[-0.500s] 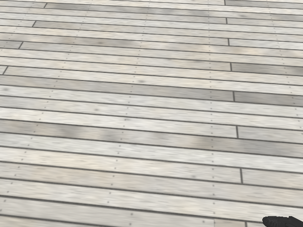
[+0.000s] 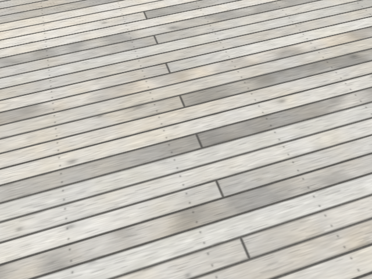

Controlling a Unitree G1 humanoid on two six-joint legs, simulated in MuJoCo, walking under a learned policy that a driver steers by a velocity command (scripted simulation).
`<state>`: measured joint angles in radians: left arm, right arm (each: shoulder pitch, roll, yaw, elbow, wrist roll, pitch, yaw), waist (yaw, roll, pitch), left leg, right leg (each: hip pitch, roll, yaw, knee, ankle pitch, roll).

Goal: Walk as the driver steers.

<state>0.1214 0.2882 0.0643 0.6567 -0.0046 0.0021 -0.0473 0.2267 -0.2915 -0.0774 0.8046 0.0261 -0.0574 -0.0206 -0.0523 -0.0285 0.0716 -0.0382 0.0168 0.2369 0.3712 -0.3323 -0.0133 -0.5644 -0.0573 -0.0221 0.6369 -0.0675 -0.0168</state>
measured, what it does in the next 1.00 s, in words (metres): walks ahead, turning right: right foot, then left foot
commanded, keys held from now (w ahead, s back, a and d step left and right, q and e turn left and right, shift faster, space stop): e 0.58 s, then w+e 0.34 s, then w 0.08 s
